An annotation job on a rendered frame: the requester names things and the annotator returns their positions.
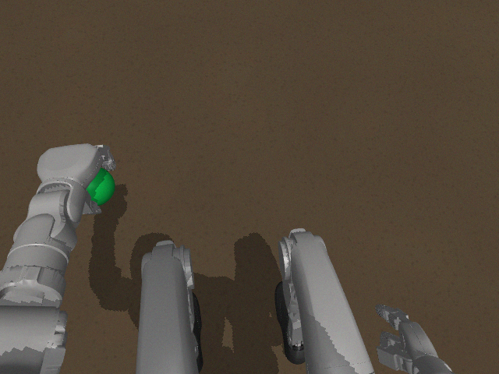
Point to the right robot hand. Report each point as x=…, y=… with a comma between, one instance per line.
x=398, y=353

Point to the left robot hand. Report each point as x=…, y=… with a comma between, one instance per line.
x=80, y=163

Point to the right robot arm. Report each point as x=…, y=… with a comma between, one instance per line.
x=430, y=365

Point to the ball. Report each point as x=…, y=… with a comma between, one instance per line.
x=102, y=187

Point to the right robot foot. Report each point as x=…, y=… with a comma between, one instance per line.
x=294, y=354

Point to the left robot arm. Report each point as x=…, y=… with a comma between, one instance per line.
x=32, y=284

